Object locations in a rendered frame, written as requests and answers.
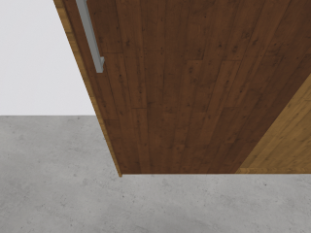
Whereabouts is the handle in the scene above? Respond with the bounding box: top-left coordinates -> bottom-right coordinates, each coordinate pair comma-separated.
76,0 -> 105,73

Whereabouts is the wardrobe door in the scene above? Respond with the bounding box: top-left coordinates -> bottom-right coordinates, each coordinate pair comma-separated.
62,0 -> 311,175
239,74 -> 311,168

